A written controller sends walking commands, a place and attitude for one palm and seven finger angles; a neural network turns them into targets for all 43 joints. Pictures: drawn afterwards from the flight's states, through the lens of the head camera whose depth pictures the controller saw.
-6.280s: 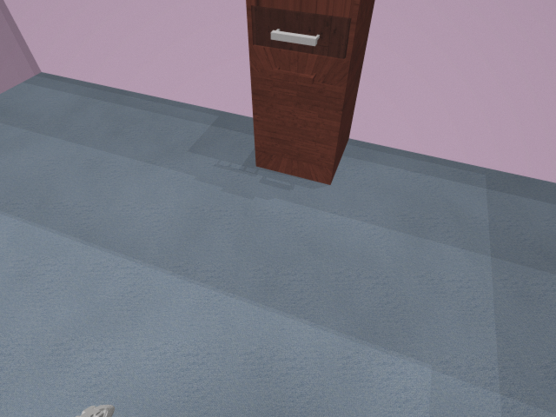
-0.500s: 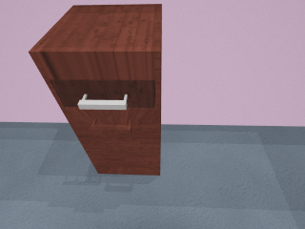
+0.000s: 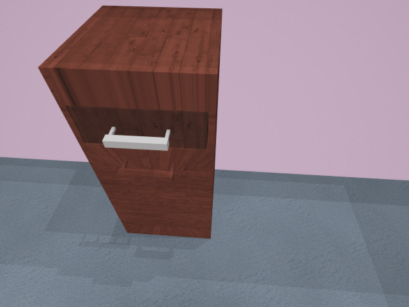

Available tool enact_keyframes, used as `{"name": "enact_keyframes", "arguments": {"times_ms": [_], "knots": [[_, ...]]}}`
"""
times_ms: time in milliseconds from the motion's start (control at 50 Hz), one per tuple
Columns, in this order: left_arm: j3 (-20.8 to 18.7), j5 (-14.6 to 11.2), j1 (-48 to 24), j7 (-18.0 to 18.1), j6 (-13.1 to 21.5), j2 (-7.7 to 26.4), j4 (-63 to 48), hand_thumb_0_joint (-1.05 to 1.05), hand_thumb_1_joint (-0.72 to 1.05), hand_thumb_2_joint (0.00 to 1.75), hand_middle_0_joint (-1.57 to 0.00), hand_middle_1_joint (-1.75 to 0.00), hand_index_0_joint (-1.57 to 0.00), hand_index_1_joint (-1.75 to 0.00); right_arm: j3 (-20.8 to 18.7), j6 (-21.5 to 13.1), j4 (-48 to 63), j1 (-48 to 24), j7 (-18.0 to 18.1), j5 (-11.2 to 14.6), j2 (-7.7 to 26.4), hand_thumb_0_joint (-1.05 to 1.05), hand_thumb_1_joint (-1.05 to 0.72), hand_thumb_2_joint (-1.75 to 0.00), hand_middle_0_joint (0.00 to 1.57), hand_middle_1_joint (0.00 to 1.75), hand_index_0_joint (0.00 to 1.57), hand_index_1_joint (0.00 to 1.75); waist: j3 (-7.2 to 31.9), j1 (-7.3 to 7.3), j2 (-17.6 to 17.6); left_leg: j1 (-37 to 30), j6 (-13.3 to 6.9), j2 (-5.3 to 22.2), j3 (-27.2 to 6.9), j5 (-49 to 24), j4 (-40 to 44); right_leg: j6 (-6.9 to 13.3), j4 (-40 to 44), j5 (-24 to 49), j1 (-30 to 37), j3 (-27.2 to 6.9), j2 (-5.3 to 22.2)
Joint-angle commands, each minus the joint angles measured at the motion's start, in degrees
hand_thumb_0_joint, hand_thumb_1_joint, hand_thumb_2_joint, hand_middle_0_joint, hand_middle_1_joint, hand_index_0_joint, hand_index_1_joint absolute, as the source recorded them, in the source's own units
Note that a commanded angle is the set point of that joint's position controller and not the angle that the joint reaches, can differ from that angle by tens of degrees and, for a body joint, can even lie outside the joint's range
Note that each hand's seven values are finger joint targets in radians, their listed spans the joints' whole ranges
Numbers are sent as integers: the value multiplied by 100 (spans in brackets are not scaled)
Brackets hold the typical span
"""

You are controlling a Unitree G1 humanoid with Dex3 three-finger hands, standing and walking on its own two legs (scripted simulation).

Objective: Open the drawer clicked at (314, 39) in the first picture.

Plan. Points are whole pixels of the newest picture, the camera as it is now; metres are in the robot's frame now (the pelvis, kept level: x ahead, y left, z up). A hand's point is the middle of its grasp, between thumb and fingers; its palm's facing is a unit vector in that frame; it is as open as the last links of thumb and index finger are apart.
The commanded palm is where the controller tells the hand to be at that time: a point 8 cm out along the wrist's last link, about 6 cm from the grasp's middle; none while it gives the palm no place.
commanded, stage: look again from close up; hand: left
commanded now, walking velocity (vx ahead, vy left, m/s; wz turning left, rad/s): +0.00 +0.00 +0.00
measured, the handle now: (138, 136) +0.55 +0.23 -0.02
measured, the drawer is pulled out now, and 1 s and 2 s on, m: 0.00 0.00 0.00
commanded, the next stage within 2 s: raise the hand with hooked fingers in 0.46 s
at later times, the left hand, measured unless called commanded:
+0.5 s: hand out of the picture +0.00 +0.18 -0.17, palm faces +0.05 -0.98 -0.19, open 7.4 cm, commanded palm none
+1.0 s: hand out of the picture +0.14 +0.21 -0.07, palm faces -0.02 -0.15 -0.99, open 8.6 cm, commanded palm +0.14 +0.24 +0.00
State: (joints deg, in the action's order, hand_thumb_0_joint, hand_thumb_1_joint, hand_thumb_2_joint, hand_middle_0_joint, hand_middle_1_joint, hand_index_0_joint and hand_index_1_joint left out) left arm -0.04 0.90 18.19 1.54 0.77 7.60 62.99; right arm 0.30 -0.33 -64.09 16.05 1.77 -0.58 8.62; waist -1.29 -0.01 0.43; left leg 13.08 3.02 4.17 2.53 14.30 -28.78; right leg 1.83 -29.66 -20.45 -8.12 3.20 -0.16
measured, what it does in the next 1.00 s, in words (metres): lowers itself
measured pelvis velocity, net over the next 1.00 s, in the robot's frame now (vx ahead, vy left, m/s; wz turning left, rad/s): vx -0.05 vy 0.01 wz -0.02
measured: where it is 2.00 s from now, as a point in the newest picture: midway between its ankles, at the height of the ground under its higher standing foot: outside the picture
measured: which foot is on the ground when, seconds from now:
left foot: down 0.00-1.00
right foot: down 0.00-1.00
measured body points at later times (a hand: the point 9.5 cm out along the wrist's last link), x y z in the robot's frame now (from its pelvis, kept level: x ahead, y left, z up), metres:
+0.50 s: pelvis +0.01 +0.01 +0.00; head +0.02 +0.00 +0.45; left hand -0.01 +0.23 -0.16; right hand +0.02 -0.22 -0.16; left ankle +0.01 +0.15 -0.73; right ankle -0.05 -0.09 -0.73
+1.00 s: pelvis -0.05 +0.01 -0.05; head -0.01 -0.01 +0.40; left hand +0.13 +0.22 -0.01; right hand +0.21 -0.22 -0.11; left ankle +0.01 +0.15 -0.73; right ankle -0.05 -0.09 -0.73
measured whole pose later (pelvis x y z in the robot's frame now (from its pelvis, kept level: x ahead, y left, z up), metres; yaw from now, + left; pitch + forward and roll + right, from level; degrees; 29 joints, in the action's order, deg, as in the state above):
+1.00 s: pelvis -0.05 +0.01 -0.05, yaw -1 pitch +11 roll +2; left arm 7.1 64.3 25.0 25.8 4.1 17.0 -0.3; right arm -3.9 2.8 -28.3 3.0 -1.7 -4.3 14.9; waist 7.9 5.9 -0.6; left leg 41.7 1.3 3.4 4.5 20.4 -51.8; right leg 1.0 -56.8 -28.3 -39.2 0.4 2.0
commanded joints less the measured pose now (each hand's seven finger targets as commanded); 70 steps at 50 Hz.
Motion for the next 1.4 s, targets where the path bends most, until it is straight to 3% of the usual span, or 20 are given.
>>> {"name": "enact_keyframes", "arguments": {"times_ms": [0, 520, 540, 560, 580, 600, 620, 640, 660, 680, 720, 760, 800, 860, 900, 1000, 1060, 1200, 1300, 1380], "knots": [[-110, 4, 413, 55, 102, 699, -107, 0, 90, 90, -20, -30, -20, -30, -59, -94, 127, 246, 6, -12, 474, 0, -90, -90, 20, 30, 20, 30, -201, -2, -84, -283, -406, 214, -129, -1088, 335, 32, 694, 1658, -463, -485, 546], [-104, -4, 385, 46, 62, 690, -42, 0, 90, 90, -20, -30, -20, -30, -27, -95, 76, 170, 23, -14, 562, 0, -90, -90, 20, 30, 20, 30, -255, 54, -61, -307, -437, 210, -234, -1284, 539, -24, 803, 1577, -292, -329, 579], [-114, 41, 880, 285, 197, 810, 93, 0, 90, 90, -20, -30, -20, -30, -105, -109, 544, -595, -40, 47, 703, 0, -90, -90, 20, 30, 20, 30, -735, 333, -484, 463, -218, 131, 10, -714, -970, -382, 1158, 4377, -610, -1128, 1071], [282, 618, -3770, 233, 1284, 2420, -8807, 0, 88, 89, -20, -32, -20, -32, -70, -1007, 2430, -355, 257, 348, 1435, 0, -90, -90, 20, 30, 20, 30, 2082, -323, 1239, -1375, -630, -357, 178, -1841, 177, 88, 283, 3896, -239, -1089, 452], [-173, 844, -1173, 736, 883, 2209, -7138, 0, 85, 88, -20, -33, -20, -33, -176, -1511, 2031, -484, 512, 198, 1149, 0, -90, -90, 20, 30, 20, 30, 2176, 161, 2166, -1876, -600, -218, -50, -2844, 237, 132, -316, 2278, -502, -378, 207], [212, 819, 257, 1035, 27, 1242, -6480, 0, 83, 87, -21, -34, -21, -34, -276, -1690, 2127, -652, 506, 427, 941, 0, -90, -90, 20, 30, 20, 30, 1321, 79, 1372, -1094, -474, -152, -125, -2148, 383, 10, -324, 953, -1169, 7, 43], [768, 1151, 468, 1042, -163, 466, -6335, 0, 81, 86, -21, -36, -21, -36, -262, -1753, 2170, -660, 499, 429, 861, 0, -90, -90, 20, 30, 20, 30, 849, -4, 767, -592, -533, -129, -40, -2151, 91, -53, -235, 1317, -1224, 115, 70], [683, 1663, -3, 1209, -128, 913, -6780, 0, 78, 85, -21, -37, -21, -37, -322, -1764, 2473, -913, 439, 282, 1124, 0, -90, -90, 20, 30, 20, 30, 445, -80, 346, -166, -534, -254, -179, -1814, -159, -45, -204, 1548, -1563, 0, 67], [491, 2378, 157, 1414, -125, 1234, -6655, 0, 76, 84, -21, -39, -21, -39, -362, -1645, 2507, -783, 395, 71, 1235, 0, -90, -90, 20, 30, 20, 30, 843, -182, -208, -7, -572, -309, -136, -1682, -426, -56, -325, 1480, -1898, 65, 15], [643, 3006, 478, 1572, -185, 1033, -6238, 0, 74, 83, -21, -40, -21, -40, -381, -1496, 2706, -751, 335, -44, 1207, 0, -90, -90, 20, 30, 20, 30, 878, -162, -702, 351, -558, -363, -164, -1518, -667, -64, -487, 1371, -2177, 127, -33], [802, 4219, 1431, 1848, -224, 832, -5813, 0, 69, 81, -22, -43, -22, -43, -503, -1168, 3159, -932, 139, -175, 1174, 0, -90, -90, 20, 30, 20, 30, 1071, 256, -1084, 1001, -437, -443, -114, -1269, -901, 2, -782, 1086, -2267, 4, -104], [840, 5118, 1938, 2049, -145, 736, -5582, 0, 64, 79, -22, -47, -22, -47, -574, -750, 3416, -1199, -102, -298, 1139, 0, -90, -90, 20, 30, 20, 30, 888, 523, -1438, 1702, -385, -486, -97, -773, -1112, 109, -963, 926, -2460, -295, -101], [394, 5666, 2066, 2140, 78, 1173, -5987, 0, 60, 77, -22, -50, -22, -50, -566, -384, 3668, -1483, -312, -284, 1070, 0, -90, -90, 20, 30, 20, 30, 1151, 826, -1423, 2102, -372, -533, -48, -727, -1338, 180, -1208, 1405, -2245, -628, -47], [64, 6165, 1420, 2391, 296, 1692, -6950, 0, 53, 74, -23, -54, -23, -54, -489, -53, 4132, -1639, -446, -322, 1031, 0, -90, -90, 20, 30, 20, 30, 1642, 820, -531, 1915, -373, -608, 41, -504, -1622, 187, -1502, 895, -2623, -699, -31], [-309, 6421, 500, 2686, 304, 2117, -7434, 0, 48, 72, -23, -57, -23, -57, -468, 134, 4263, -1647, -423, -376, 982, 0, -90, -90, 20, 30, 20, 30, 1630, 697, -302, 1795, -372, -655, -32, -212, -1894, 207, -1441, 88, -3213, -913, -46], [-336, 6240, -1535, 3032, 300, 2290, -8212, 0, 36, 67, -24, -64, -24, -64, -435, 237, 4332, -1652, -181, -448, 912, 0, -90, -90, 20, 30, 20, 30, 1989, 180, 117, 1188, -473, -603, -231, 343, -2403, 114, -1192, -785, -3828, -1008, 18], [80, 6000, -1626, 2807, 140, 1985, -7917, 0, 29, 64, -24, -69, -24, -69, -370, 171, 4242, -1686, -80, -408, 935, 0, -90, -90, 20, 30, 20, 30, 1864, 61, 263, 1067, -501, -565, -222, 408, -2167, 76, -1144, -519, -3623, -649, -22], [255, 5747, -1157, 1808, -566, 1971, -7042, 0, 13, 57, -25, -80, -25, -80, -188, 289, 4065, -1748, 55, -218, 921, 0, -90, -90, 20, 30, 20, 30, 1552, 346, -210, 1075, -474, -515, -130, 167, -1183, -5, -748, 194, -2275, -260, -81], [-219, 5775, -1244, 1558, -318, 2415, -7156, 0, 1, 52, -26, -87, -26, -87, -148, 327, 3976, -1660, 49, -253, 920, 0, -90, -90, 20, 30, 20, 30, 1366, 542, -116, 945, -439, -509, -94, 6, -756, 8, -497, 187, -1796, -246, -47], [-262, 5660, -1520, 1718, -36, 2332, -7355, 0, -8, 48, -27, -93, -27, -93, -241, 247, 3932, -1517, 42, -245, 924, 0, -90, -90, 20, 30, 20, 30, 1434, 451, -28, 651, -463, -501, -82, -150, -679, -4, -420, 322, -1769, -167, -44]]}}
